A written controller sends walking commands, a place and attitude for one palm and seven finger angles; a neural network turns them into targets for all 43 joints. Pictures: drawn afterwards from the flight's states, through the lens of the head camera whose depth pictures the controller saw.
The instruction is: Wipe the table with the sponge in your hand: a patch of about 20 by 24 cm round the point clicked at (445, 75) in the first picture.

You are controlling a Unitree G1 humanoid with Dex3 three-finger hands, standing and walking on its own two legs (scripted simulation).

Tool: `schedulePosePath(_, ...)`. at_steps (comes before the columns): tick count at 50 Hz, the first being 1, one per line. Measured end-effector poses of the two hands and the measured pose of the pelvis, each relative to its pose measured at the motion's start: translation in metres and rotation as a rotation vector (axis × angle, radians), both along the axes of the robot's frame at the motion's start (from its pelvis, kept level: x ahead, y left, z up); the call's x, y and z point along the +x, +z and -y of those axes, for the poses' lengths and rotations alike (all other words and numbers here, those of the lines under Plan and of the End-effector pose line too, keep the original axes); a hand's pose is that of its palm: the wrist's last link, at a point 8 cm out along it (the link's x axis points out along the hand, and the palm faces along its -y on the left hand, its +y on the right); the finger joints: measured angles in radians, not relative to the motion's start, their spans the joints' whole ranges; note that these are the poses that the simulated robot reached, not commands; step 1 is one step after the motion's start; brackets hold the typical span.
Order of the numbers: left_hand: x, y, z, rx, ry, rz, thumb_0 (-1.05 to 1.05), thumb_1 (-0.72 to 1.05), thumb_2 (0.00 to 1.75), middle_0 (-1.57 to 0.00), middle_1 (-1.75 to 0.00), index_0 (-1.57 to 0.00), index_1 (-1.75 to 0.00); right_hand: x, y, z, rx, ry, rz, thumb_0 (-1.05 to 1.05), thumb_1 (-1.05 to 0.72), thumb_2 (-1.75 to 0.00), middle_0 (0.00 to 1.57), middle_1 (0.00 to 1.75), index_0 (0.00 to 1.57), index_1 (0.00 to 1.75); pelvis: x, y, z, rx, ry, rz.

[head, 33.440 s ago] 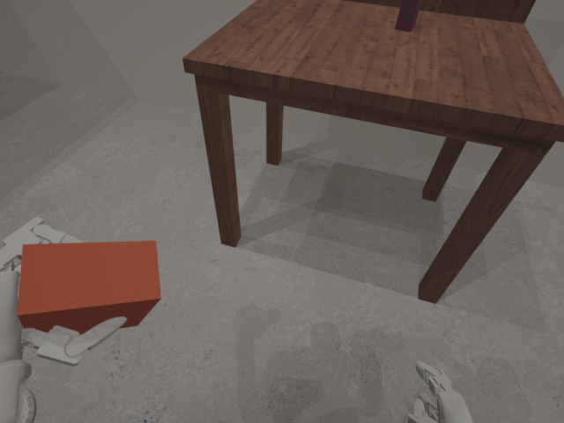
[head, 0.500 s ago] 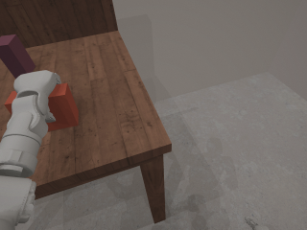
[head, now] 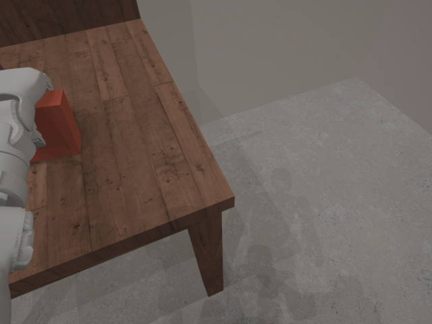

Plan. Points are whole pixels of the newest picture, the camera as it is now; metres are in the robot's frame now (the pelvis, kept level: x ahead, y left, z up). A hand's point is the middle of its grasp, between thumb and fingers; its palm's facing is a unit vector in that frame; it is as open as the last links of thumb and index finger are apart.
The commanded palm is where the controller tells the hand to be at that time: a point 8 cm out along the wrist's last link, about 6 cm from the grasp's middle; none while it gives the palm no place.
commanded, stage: slide back across to the first lane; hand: left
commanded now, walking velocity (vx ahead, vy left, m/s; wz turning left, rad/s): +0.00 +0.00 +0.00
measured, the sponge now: (34, 135) +0.43 +0.35 +0.12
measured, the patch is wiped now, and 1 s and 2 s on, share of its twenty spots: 0.90 0.90 0.90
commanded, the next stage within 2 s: wipe back along the first lane in 0.64 s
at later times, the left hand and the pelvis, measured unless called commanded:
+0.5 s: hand out of the picture +0.41 +0.40 +0.16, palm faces -0.11 +0.04 -0.99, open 9.8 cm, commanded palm +0.39 +0.40 +0.21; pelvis +0.02 +0.02 +0.00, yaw +0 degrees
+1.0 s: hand out of the picture +0.39 +0.40 +0.16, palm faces -0.11 +0.06 -0.99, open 9.8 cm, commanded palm +0.37 +0.40 +0.21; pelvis +0.01 +0.02 +0.00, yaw +1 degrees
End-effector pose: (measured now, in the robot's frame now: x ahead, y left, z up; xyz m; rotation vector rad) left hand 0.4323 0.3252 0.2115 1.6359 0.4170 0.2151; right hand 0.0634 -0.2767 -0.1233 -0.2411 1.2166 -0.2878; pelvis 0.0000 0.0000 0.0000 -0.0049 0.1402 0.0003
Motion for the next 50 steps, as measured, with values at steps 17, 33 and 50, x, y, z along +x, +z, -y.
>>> schedulePosePath(17,-0.014,0.000,-0.034,-0.009,-0.004,0.090,0.00,-0.53,1.11,-0.74,-1.36,-0.78,-1.39,0.034,0.001,-0.022,0.046,-0.006,0.026,0.01,-0.90,-0.90,0.20,0.30,0.20,0.30,0.025,0.001,-0.017,-0.004,-0.020,0.031)
schedulePosePath(33,-0.045,0.004,-0.070,-0.001,0.034,-0.002,-0.01,-0.52,1.11,-0.74,-1.37,-0.78,-1.39,0.104,0.016,-0.041,0.021,0.136,0.143,0.00,-0.90,-0.90,0.20,0.30,0.20,0.30,0.022,0.003,-0.023,-0.007,0.032,0.038)
schedulePosePath(50,-0.055,0.002,-0.068,-0.006,-0.012,0.030,-0.01,-0.52,1.11,-0.73,-1.37,-0.77,-1.39,0.037,0.002,-0.028,0.034,0.053,-0.008,0.01,-0.90,-0.90,0.20,0.30,0.20,0.30,0.015,0.003,-0.022,-0.007,0.012,0.036)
